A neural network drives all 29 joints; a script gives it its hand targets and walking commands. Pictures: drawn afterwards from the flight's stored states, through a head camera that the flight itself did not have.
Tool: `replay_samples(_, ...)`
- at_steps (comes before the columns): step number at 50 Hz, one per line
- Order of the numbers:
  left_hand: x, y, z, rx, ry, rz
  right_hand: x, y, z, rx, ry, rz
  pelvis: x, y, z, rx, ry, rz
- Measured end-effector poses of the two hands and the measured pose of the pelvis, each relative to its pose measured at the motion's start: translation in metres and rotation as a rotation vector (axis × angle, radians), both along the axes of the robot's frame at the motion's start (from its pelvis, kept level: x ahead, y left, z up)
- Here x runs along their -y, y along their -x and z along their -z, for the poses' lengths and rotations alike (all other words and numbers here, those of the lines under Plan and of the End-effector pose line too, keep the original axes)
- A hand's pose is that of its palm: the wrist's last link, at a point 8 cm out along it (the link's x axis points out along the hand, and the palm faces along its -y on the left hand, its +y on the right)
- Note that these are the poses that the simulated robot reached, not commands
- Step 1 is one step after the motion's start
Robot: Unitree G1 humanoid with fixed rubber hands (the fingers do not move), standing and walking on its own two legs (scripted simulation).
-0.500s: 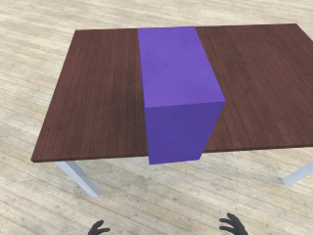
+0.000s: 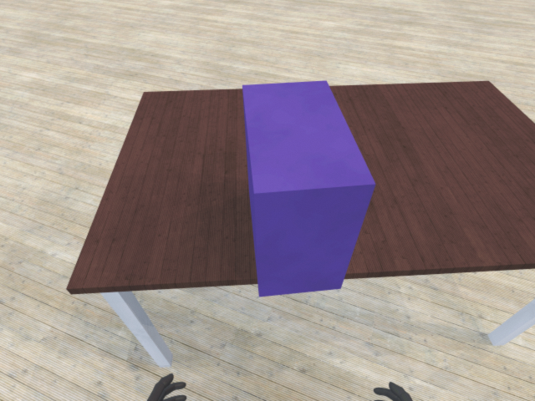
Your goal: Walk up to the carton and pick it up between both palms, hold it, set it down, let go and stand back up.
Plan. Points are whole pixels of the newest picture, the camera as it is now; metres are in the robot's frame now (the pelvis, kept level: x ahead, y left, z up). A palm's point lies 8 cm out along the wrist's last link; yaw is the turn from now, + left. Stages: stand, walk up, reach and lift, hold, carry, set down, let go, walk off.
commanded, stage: reach and lift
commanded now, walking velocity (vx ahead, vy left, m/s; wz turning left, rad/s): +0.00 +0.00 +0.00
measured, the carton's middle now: (292, 189) +0.52 -0.03 +0.01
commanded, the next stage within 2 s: none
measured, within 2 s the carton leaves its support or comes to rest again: neither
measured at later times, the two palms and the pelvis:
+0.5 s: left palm (169, 391) +0.18 +0.17 -0.06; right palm out of the picture +0.16 -0.21 -0.06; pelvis +0.01 +0.00 +0.00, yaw +0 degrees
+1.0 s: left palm (176, 352) +0.23 +0.16 -0.03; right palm (416, 357) +0.21 -0.20 -0.03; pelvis +0.06 +0.01 +0.00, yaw +0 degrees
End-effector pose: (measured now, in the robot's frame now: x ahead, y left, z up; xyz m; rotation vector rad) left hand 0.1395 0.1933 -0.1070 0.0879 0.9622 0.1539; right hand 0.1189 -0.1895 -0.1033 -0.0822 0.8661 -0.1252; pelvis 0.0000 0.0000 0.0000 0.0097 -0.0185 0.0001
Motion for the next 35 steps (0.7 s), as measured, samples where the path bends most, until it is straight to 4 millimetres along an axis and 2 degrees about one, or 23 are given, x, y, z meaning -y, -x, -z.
replay_samples(6, 0.003, 0.003, -0.008, 0.082, -0.020, -0.011, 0.012, -0.010, -0.009, 0.072, 0.008, -0.025, -0.004, 0.004, 0.002, 0.020, -0.002, -0.002)
replay_samples(15, 0.025, -0.018, -0.028, 0.210, -0.006, 0.027, 0.020, -0.023, -0.025, 0.149, -0.005, -0.036, -0.002, 0.000, 0.001, 0.034, -0.008, -0.002)
replay_samples(27, 0.028, -0.049, -0.045, 0.315, -0.009, 0.020, 0.017, -0.048, -0.044, 0.251, -0.024, -0.037, 0.000, -0.017, -0.001, 0.011, -0.008, 0.001)
replay_samples(35, 0.029, -0.060, -0.055, 0.387, 0.011, 0.011, 0.011, -0.067, -0.054, 0.334, -0.034, -0.051, -0.002, -0.034, -0.004, 0.001, -0.004, -0.002)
